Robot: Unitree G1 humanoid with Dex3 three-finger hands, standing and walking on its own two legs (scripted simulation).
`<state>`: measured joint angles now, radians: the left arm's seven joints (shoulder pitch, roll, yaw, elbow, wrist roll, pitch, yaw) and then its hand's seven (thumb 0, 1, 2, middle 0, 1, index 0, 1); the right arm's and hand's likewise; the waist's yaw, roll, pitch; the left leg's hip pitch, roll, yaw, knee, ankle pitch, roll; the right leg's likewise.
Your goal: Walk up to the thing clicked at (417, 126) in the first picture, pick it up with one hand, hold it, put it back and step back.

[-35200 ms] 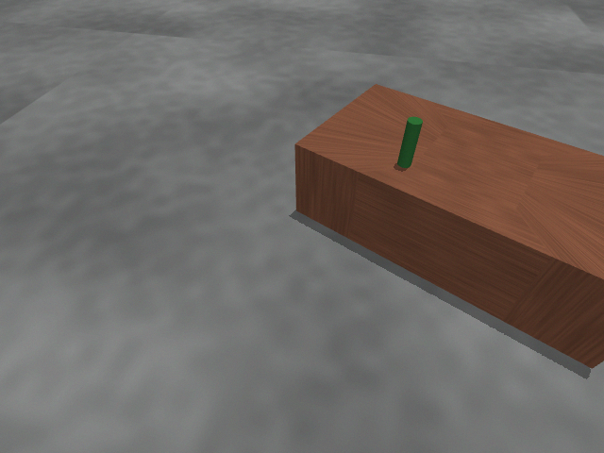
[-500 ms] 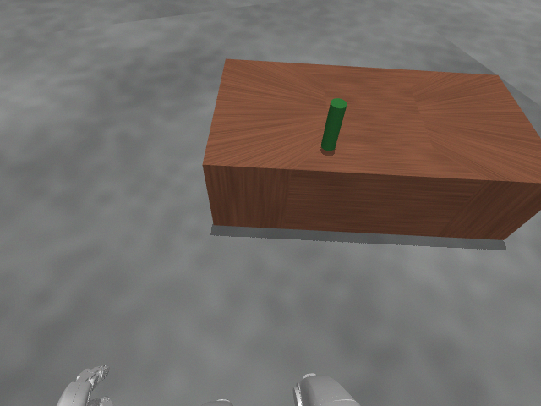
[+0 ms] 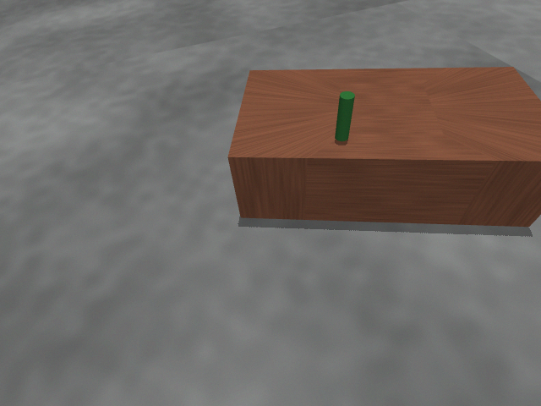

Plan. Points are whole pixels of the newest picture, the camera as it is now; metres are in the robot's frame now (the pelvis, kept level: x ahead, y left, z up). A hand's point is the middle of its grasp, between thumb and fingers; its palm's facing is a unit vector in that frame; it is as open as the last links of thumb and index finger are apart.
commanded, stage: step back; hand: right
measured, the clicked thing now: (344, 117) +1.14 -0.21 -0.27
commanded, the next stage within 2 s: stand in 0.88 s
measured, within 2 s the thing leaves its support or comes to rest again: neither
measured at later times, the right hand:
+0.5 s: hand out of the picture +0.09 -0.29 -0.15, palm faces -0.05 +0.93 -0.36, open 7.4 cm
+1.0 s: hand (431, 397) +0.18 -0.22 -0.14, palm faces -0.05 +0.95 -0.32, open 7.4 cm
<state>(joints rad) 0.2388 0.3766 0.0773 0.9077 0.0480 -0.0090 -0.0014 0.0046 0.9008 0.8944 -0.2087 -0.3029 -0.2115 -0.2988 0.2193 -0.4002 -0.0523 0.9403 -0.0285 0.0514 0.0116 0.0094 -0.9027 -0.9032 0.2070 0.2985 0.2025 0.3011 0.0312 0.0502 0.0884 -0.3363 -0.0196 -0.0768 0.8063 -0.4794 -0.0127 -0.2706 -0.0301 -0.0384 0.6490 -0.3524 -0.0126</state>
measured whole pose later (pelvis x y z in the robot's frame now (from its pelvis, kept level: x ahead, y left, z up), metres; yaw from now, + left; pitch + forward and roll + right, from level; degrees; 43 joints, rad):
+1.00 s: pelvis +0.05 +0.01 +0.01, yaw +1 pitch -2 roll -1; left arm 0.14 0.36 0.01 1.06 0.00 -0.02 -0.01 0.00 0.91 0.89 -0.20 -0.30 -0.21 -0.30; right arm 0.06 -0.33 -0.01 1.03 -0.01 -0.01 0.02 0.01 -0.90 -0.90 0.21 0.30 0.20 0.30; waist 0.02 0.01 0.07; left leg -0.28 0.03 0.01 0.56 -0.24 0.00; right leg -0.18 -0.03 -0.02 0.54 -0.31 0.02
